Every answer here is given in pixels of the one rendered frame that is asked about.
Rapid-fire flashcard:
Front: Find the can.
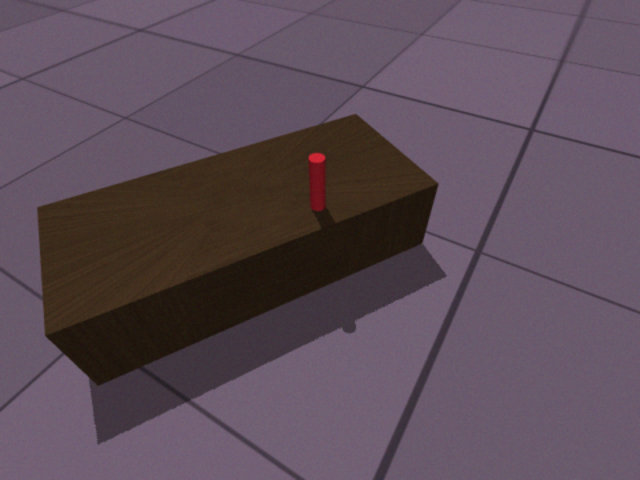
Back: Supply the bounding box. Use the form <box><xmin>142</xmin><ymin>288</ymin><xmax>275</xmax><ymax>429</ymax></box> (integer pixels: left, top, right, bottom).
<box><xmin>309</xmin><ymin>153</ymin><xmax>325</xmax><ymax>211</ymax></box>

